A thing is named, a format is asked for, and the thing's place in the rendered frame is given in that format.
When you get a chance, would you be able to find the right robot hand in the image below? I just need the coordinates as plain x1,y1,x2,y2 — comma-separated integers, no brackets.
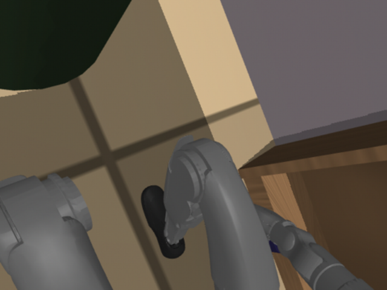
254,204,285,242

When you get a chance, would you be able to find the right robot arm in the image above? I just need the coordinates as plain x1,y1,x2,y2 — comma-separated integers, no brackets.
270,220,374,290

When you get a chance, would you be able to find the bookshelf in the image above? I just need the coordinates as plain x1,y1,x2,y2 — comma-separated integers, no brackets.
238,120,387,290

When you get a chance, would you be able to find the right robot foot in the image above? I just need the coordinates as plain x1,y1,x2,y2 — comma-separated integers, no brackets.
141,185,185,259

